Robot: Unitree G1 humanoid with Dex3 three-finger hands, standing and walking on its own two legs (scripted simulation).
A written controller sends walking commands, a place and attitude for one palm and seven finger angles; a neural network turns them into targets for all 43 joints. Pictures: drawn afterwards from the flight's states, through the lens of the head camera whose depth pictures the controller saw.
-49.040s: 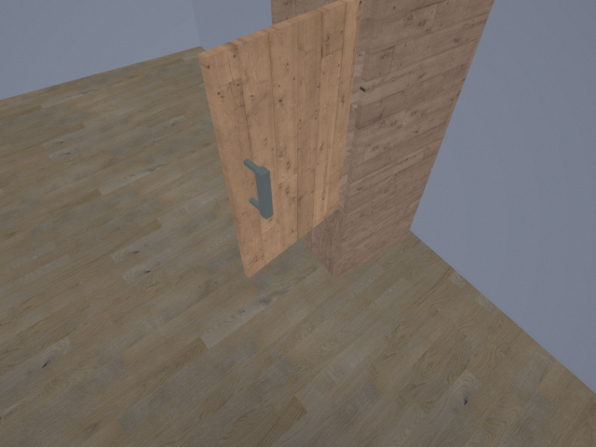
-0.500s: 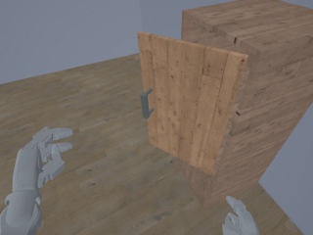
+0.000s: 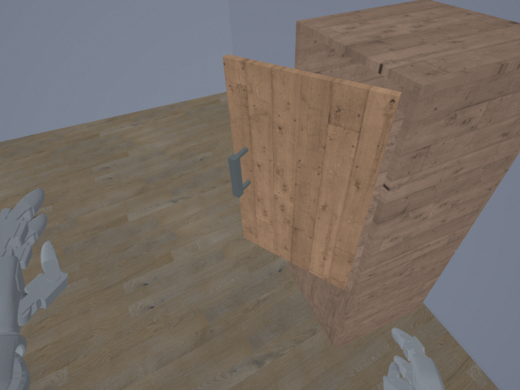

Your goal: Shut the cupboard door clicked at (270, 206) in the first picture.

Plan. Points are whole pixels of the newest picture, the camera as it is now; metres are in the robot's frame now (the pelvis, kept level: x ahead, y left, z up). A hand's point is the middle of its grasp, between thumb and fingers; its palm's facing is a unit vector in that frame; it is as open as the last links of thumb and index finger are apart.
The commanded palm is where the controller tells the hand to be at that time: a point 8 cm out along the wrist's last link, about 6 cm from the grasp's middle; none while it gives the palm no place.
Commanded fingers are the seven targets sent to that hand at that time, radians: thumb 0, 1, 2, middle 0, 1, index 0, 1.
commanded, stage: draw the hand back to the body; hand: left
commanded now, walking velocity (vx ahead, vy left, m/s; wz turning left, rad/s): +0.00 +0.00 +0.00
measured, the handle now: (241, 172) +0.62 +0.14 -0.03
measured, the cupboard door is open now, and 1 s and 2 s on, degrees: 33 33 33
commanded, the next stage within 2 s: step back with the hand held close in 0.02 s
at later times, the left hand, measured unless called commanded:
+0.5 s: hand (42, 283) +0.18 +0.29 +0.16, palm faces +0.39 -0.77 -0.50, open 7.5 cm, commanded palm +0.12 +0.32 +0.18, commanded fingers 0.00 0.90 0.90 -0.20 -0.30 -0.20 -0.30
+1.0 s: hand out of the picture +0.11 +0.29 +0.16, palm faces +0.49 -0.76 -0.43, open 7.5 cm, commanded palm +0.04 +0.32 +0.18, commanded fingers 0.00 0.90 0.90 -0.20 -0.30 -0.20 -0.30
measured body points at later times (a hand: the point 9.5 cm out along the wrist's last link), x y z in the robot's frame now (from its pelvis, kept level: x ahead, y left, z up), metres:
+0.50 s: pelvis -0.02 +0.02 +0.00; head -0.01 +0.01 +0.45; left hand +0.15 +0.33 +0.18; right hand +0.15 -0.23 -0.09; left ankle -0.02 +0.13 -0.74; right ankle +0.00 -0.12 -0.74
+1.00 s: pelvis -0.09 +0.02 -0.02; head -0.09 +0.04 +0.43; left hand +0.08 +0.33 +0.18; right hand +0.07 -0.22 -0.09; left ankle -0.02 +0.13 -0.74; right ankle -0.01 -0.12 -0.74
